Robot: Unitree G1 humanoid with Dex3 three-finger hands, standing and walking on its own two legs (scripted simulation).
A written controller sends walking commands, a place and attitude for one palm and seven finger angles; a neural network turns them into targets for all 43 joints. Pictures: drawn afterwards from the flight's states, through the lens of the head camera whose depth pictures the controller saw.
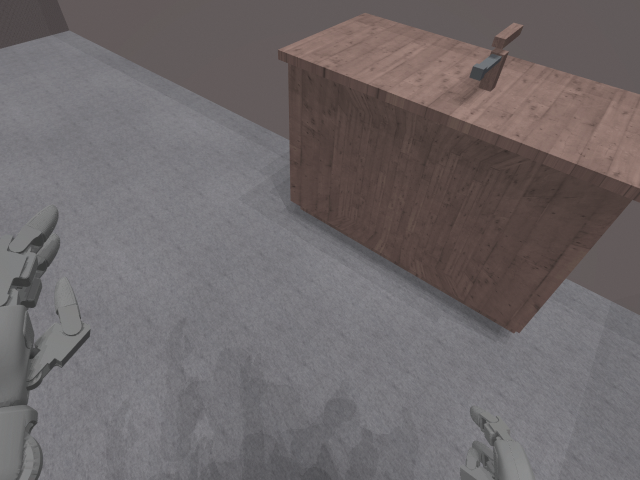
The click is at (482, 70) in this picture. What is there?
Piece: tap's lever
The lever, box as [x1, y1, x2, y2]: [470, 63, 486, 80]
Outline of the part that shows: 476,63 472,68 470,77 479,80 483,77 486,66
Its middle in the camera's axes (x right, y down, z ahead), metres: +0.39 -0.41 +0.96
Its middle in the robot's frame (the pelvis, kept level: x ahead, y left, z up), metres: +1.02 -0.32 +0.07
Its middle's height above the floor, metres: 0.84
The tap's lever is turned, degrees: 0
